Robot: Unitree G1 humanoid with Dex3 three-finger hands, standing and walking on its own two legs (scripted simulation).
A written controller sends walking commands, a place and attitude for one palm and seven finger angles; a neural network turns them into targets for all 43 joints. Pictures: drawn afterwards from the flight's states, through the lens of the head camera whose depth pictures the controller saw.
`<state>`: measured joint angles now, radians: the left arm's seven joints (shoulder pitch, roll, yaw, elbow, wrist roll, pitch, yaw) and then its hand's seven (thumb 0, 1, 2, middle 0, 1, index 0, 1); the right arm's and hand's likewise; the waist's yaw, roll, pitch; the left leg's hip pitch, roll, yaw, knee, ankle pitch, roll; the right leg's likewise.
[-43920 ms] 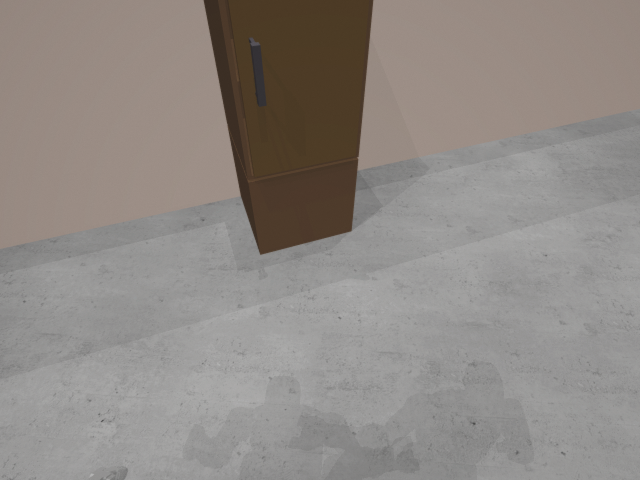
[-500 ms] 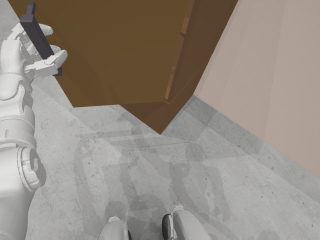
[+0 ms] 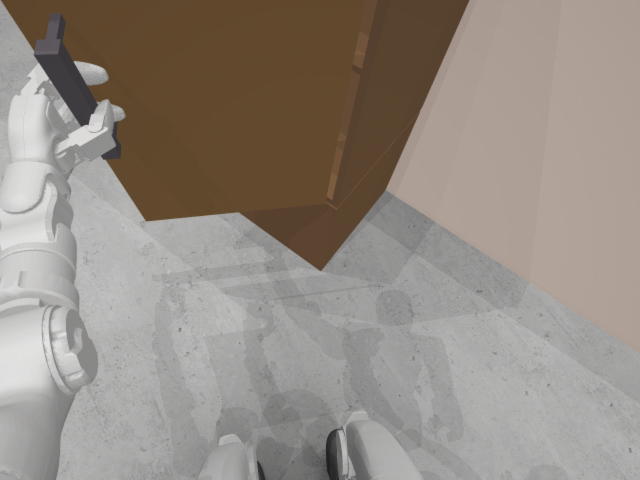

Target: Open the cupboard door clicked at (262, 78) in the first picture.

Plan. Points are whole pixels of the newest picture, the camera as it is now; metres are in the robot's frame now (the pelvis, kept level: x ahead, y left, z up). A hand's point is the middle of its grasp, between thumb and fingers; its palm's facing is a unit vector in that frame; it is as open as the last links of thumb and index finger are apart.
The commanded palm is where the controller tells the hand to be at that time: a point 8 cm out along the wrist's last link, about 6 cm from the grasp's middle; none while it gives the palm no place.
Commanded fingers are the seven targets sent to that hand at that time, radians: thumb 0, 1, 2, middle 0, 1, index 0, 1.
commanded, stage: pull the door open along its arc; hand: left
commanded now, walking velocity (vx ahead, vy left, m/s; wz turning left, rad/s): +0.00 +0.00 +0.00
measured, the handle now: (86, 94) +0.57 +0.23 +0.08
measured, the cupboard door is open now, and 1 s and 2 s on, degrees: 46 93 94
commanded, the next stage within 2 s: open thumb and fingers to let go in 0.86 s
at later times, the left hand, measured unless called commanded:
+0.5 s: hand (157, 217) +0.40 +0.14 +0.08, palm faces +0.41 -0.91 +0.04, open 6.0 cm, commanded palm +0.33 +0.17 +0.08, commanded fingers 0.00 0.90 0.90 -0.40 -1.35 -0.40 -1.35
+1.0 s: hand (262, 295) +0.31 +0.04 +0.08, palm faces +0.38 -0.92 -0.03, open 6.1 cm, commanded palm +0.26 +0.08 +0.08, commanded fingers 0.00 0.69 0.81 -0.38 -1.33 -0.38 -1.33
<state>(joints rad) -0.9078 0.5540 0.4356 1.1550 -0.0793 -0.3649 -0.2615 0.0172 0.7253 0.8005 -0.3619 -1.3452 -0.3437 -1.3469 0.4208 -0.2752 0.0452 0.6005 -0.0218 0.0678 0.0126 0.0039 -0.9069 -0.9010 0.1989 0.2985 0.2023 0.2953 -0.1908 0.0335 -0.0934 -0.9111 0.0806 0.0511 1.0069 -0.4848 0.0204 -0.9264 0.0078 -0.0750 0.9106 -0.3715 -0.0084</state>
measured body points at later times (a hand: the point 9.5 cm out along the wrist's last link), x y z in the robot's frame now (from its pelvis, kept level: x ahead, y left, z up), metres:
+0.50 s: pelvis +0.02 -0.01 +0.02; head +0.08 -0.01 +0.46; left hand +0.37 +0.18 +0.08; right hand +0.15 -0.24 -0.09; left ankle -0.01 +0.10 -0.68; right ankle +0.03 -0.12 -0.68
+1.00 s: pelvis +0.01 -0.04 +0.02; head +0.04 -0.06 +0.47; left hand +0.28 +0.08 +0.09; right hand +0.19 -0.25 -0.08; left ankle -0.01 +0.10 -0.68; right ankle +0.03 -0.12 -0.68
